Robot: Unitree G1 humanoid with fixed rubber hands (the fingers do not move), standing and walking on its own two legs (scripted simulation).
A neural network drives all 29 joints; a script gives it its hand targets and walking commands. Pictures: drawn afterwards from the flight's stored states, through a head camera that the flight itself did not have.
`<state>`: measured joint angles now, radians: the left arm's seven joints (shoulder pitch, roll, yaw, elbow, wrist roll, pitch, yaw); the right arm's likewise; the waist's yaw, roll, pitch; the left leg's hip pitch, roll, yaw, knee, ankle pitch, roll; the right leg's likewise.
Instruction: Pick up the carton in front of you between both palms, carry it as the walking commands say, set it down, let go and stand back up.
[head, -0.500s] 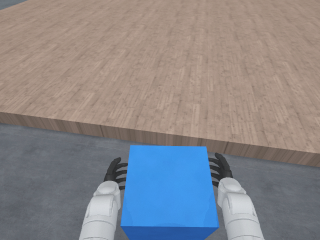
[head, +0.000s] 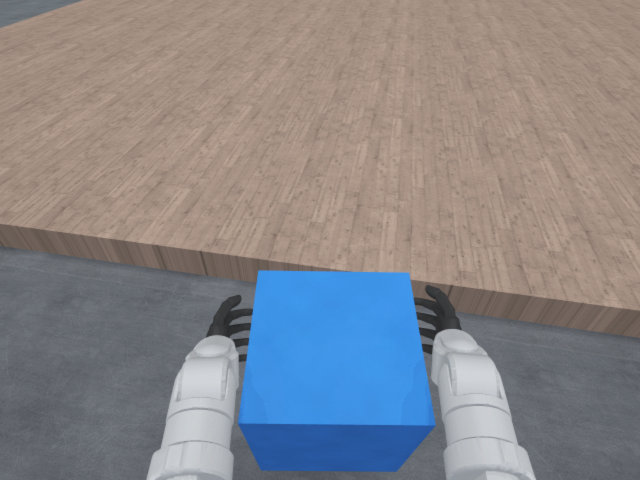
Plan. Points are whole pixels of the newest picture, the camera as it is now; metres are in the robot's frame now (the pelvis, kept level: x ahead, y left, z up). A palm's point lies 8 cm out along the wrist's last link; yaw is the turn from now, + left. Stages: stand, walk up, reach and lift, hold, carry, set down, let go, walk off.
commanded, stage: reach and lift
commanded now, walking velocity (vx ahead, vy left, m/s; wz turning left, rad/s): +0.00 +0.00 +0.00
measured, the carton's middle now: (331, 376) +0.30 +0.00 -0.06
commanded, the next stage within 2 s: hold in 0.54 s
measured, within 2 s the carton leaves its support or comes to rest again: neither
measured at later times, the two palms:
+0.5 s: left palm (222, 344) +0.30 +0.15 +0.03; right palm (450, 332) +0.31 -0.15 +0.05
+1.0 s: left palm (219, 346) +0.29 +0.14 +0.05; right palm (455, 335) +0.30 -0.15 +0.06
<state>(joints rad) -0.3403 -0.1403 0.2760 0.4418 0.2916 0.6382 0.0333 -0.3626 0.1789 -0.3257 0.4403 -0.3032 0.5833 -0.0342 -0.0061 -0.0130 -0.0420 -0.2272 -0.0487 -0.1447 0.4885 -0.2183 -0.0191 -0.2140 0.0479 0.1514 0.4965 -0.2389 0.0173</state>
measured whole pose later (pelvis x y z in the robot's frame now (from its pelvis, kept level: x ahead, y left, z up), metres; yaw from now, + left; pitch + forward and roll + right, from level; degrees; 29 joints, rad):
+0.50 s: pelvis +0.02 +0.00 +0.01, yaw +0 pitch -4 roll +0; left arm -0.23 -0.15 0.20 0.32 0.27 0.71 0.04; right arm -0.28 0.16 -0.24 0.33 -0.28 0.66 -0.01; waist -0.01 -0.01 -0.04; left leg -0.11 -0.04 -0.14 0.38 -0.20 -0.02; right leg -0.10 0.04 0.15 0.39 -0.22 0.01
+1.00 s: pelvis +0.00 +0.00 +0.01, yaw +0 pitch -7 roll +0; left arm -0.29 -0.16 0.22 0.31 0.30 0.78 0.04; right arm -0.33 0.17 -0.27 0.32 -0.31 0.72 -0.01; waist -0.01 -0.01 -0.01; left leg -0.09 -0.04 -0.13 0.39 -0.18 -0.01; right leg -0.08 0.04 0.15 0.40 -0.20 0.02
